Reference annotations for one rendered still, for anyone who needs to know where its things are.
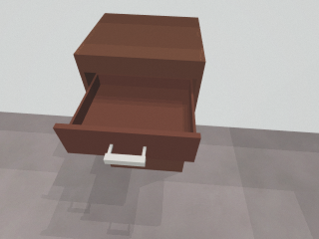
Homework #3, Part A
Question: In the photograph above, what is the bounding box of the drawer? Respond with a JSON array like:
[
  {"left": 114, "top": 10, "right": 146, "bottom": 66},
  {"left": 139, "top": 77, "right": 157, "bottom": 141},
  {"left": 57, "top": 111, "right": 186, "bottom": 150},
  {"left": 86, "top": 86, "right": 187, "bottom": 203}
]
[{"left": 53, "top": 73, "right": 201, "bottom": 162}]

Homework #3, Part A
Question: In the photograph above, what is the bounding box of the cabinet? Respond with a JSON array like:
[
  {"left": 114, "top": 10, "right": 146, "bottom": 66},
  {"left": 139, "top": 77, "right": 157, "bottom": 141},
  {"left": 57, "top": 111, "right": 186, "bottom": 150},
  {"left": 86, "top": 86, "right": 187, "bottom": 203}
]
[{"left": 73, "top": 13, "right": 206, "bottom": 172}]

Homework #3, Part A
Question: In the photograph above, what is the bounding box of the handle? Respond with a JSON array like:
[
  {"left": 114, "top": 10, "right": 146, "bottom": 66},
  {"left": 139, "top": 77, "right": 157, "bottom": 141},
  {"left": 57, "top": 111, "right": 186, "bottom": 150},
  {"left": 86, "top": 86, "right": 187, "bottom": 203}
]
[{"left": 103, "top": 144, "right": 147, "bottom": 167}]

